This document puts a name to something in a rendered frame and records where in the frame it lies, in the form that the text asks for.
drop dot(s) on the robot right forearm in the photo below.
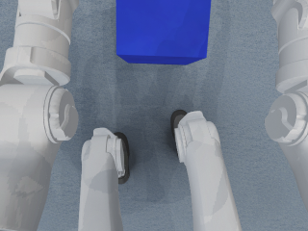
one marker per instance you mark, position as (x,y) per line
(291,17)

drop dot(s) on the left robot shin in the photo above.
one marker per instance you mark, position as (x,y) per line
(98,132)

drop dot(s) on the right robot upper arm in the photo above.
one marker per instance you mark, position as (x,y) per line
(287,123)

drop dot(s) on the robot left forearm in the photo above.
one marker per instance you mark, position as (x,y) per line
(42,36)

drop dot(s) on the carton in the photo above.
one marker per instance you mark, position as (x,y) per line
(162,31)

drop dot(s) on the left robot thigh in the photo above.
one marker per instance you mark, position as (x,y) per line
(99,208)

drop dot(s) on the left robot upper arm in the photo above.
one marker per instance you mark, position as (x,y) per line
(34,121)

